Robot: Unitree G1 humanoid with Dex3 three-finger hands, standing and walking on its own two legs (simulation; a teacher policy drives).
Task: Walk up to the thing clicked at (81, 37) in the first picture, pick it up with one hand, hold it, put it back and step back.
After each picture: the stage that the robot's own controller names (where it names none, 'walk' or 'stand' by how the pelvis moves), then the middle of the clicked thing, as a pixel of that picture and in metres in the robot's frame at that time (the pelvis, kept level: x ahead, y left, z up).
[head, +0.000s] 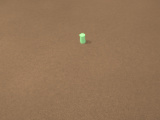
stand; (82, 38) +1.54 +0.10 -0.72
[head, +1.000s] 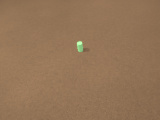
walk; (80, 46) +1.42 +0.24 -0.72
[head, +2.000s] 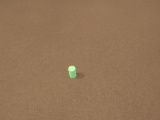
walk; (72, 72) +0.91 +0.24 -0.70
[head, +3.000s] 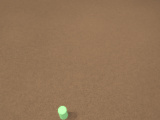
walk; (63, 112) +0.52 +0.21 -0.71
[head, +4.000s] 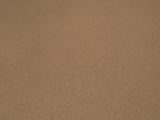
walk; out of the picture +0.34 +0.07 -0.68
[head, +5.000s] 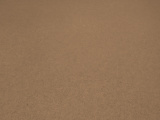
stand; out of the picture +0.31 -0.06 -0.68
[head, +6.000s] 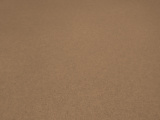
stand; out of the picture +0.27 +0.01 -0.70
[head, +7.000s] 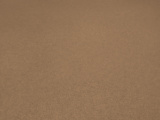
stand; out of the picture +0.23 -0.02 -0.72
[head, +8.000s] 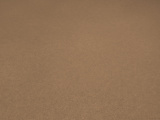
stand; out of the picture +0.22 +0.01 -0.73
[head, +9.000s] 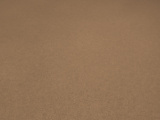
stand; out of the picture +0.22 +0.01 -0.73
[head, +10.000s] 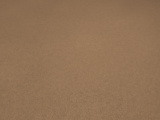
stand; out of the picture +0.21 +0.01 -0.73
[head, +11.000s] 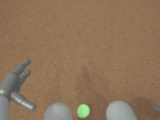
go down; (83, 111) +0.28 +0.02 -0.47
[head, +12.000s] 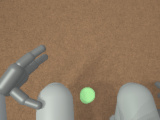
go down; (86, 95) +0.31 +0.04 -0.32
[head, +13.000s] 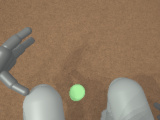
go down; (76, 93) +0.32 +0.04 -0.30
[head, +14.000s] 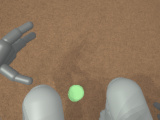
go down; (75, 93) +0.31 +0.04 -0.31
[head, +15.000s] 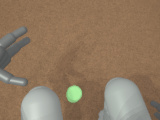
go down; (73, 94) +0.32 +0.05 -0.31
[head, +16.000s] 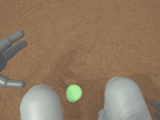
go down; (73, 93) +0.32 +0.05 -0.30
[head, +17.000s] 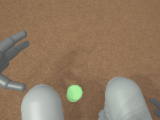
go down; (73, 93) +0.32 +0.04 -0.30
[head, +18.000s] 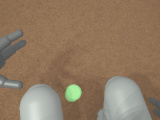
go down; (72, 93) +0.32 +0.05 -0.29
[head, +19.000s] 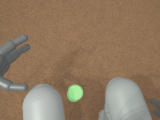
go down; (74, 93) +0.32 +0.04 -0.30
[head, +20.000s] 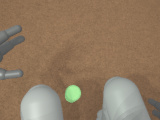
go down; (72, 94) +0.32 +0.04 -0.30
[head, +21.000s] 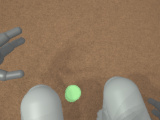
go down; (72, 93) +0.31 +0.05 -0.30
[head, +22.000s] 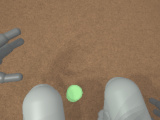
go down; (73, 93) +0.32 +0.04 -0.30
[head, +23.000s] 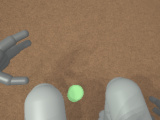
go down; (74, 93) +0.32 +0.04 -0.30
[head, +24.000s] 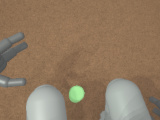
go down; (76, 94) +0.32 +0.04 -0.31
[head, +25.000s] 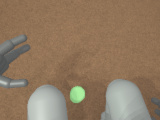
go down; (76, 95) +0.32 +0.04 -0.31
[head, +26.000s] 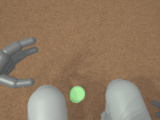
go down; (76, 95) +0.32 +0.04 -0.31
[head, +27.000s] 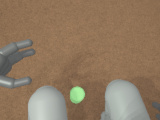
go down; (76, 95) +0.32 +0.04 -0.32
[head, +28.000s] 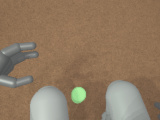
go down; (78, 95) +0.31 +0.04 -0.32
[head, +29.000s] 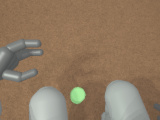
go down; (77, 96) +0.32 +0.04 -0.32
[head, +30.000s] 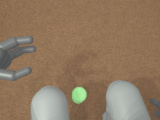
go down; (78, 95) +0.32 +0.04 -0.32
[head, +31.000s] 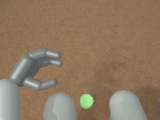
go down; (86, 101) +0.30 +0.03 -0.40
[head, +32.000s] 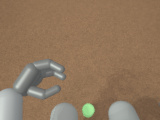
go down; (88, 110) +0.29 +0.02 -0.47
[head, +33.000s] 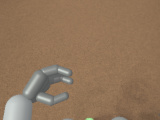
go down; out of the picture +0.27 +0.01 -0.55
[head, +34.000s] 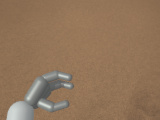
go down; out of the picture +0.24 +0.01 -0.63
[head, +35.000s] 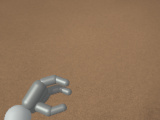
go down; out of the picture +0.23 +0.02 -0.68
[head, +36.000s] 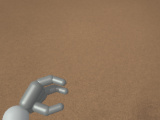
go down; out of the picture +0.24 +0.01 -0.67
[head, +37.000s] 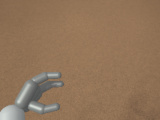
go down; out of the picture +0.25 +0.01 -0.65
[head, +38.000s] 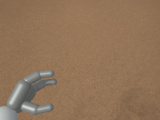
go down; out of the picture +0.24 +0.01 -0.62
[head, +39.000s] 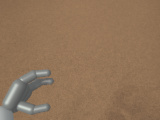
go down; out of the picture +0.26 +0.01 -0.59
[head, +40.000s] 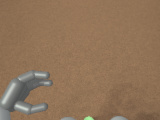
go down; out of the picture +0.27 +0.01 -0.55
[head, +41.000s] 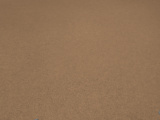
stand; out of the picture +0.24 +0.00 -0.65
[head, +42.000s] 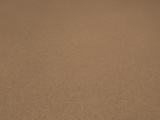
stand; out of the picture +0.23 +0.00 -0.66
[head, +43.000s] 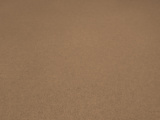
stand; out of the picture +0.23 +0.00 -0.66
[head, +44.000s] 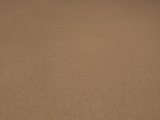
stand; out of the picture +0.26 +0.00 -0.72
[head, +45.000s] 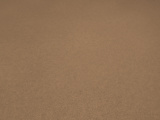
stand; out of the picture +0.22 +0.00 -0.73
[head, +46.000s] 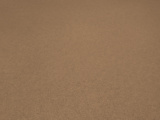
walk; out of the picture +0.24 +0.01 -0.72
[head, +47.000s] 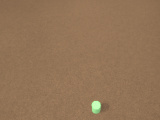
walk; (96, 107) +0.45 +0.00 -0.69
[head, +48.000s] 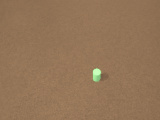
walk; (96, 75) +0.73 -0.02 -0.69
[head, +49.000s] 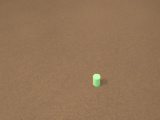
stand; (96, 80) +0.85 -0.02 -0.71
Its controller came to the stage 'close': no
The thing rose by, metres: 0.00
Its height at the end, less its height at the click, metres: +0.00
